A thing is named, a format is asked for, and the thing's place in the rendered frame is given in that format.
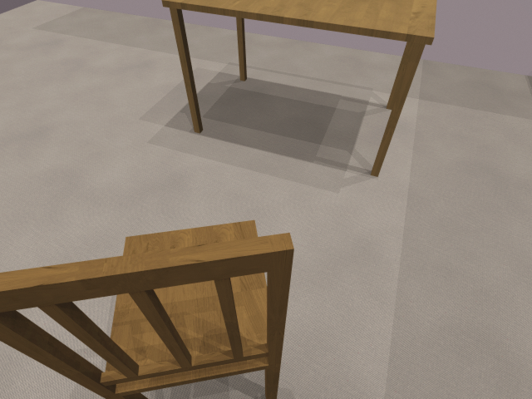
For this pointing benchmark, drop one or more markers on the table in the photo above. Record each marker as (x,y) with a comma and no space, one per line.
(411,21)

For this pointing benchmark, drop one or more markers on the chair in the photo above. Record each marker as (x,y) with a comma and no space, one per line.
(192,305)

